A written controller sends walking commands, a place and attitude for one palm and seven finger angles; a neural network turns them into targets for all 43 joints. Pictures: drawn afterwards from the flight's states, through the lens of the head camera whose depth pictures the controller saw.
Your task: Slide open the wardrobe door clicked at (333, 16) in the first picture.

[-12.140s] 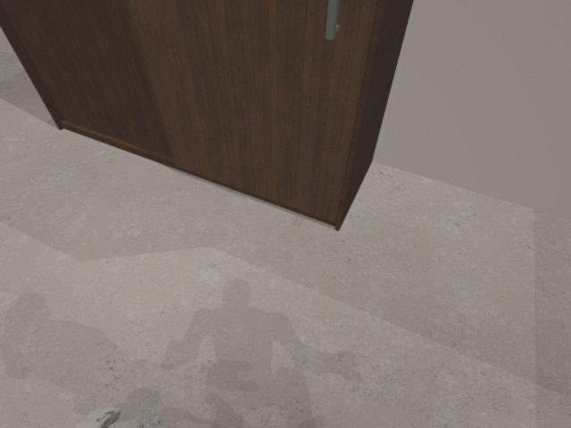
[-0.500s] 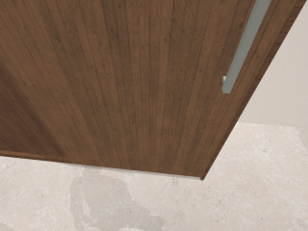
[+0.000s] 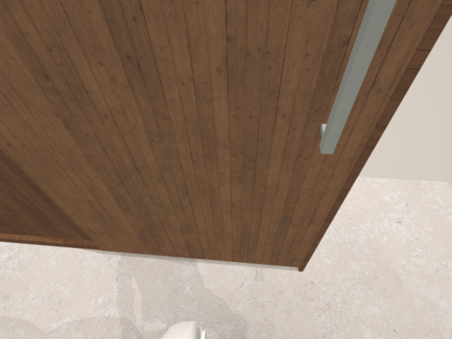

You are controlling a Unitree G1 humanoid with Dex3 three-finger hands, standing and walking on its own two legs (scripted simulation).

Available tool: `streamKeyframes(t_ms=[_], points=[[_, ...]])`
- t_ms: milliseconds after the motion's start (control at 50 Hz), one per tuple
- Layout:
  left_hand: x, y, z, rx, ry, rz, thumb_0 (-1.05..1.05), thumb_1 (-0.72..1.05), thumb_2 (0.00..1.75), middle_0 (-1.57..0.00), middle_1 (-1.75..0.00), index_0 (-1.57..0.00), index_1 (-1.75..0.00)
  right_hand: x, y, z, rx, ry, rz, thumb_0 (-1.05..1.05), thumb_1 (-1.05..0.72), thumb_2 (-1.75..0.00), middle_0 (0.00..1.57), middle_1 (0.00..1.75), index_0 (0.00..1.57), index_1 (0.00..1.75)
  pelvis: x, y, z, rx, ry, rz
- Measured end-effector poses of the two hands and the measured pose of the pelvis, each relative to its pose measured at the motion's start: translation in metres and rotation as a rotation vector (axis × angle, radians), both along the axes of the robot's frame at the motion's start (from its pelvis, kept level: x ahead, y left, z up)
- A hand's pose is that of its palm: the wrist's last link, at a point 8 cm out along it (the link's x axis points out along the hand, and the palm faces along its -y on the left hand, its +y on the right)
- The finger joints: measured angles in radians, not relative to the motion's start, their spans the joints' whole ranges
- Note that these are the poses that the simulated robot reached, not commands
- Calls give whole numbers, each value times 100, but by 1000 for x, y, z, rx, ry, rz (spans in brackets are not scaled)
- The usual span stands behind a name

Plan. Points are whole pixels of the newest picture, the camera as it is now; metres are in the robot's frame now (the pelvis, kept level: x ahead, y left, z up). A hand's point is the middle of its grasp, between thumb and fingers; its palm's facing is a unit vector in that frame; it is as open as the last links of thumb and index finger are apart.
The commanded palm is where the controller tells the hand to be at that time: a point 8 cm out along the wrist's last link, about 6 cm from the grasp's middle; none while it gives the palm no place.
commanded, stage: come to a stop and stand still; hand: right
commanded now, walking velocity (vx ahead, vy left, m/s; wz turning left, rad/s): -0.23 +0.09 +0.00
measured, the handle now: (352, 63) +0.47 -0.16 +0.25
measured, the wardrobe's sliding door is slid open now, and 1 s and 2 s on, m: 0.00 0.00 0.00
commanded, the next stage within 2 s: look again from close up in 1.38 s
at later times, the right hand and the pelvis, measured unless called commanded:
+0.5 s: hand out of the picture +0.10 -0.16 -0.18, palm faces +0.05 +0.98 -0.21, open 7.4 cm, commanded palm none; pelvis +0.02 +0.02 -0.01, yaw +0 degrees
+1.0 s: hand out of the picture -0.01 -0.16 -0.18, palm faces +0.01 +0.97 -0.22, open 7.4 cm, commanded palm none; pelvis +0.01 +0.01 -0.01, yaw +0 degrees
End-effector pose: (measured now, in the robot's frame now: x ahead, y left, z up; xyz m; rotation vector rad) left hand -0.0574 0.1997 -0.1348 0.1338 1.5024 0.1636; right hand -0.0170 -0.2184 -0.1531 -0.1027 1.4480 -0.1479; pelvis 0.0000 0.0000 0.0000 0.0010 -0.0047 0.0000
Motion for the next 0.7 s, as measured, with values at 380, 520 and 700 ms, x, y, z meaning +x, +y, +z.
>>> streamKeyframes(t_ms=[380,520,700], points=[[113,69,-26,20,-114,-3,0,91,90,-20,-30,-20,-30,129,23,10,-94,-243,64,0,-91,-90,20,30,20,29,28,35,-12,-31,-6,-12],[153,70,-2,80,-282,-83,0,91,90,-20,-30,-19,-30,106,7,4,-61,-255,36,0,-91,-90,20,30,20,30,14,21,-11,-24,2,-7],[111,30,7,64,-206,-103,0,93,90,-20,-30,-20,-30,54,-16,2,-30,-150,-27,0,-91,-90,20,30,19,29,16,4,0,6,-13,-30]])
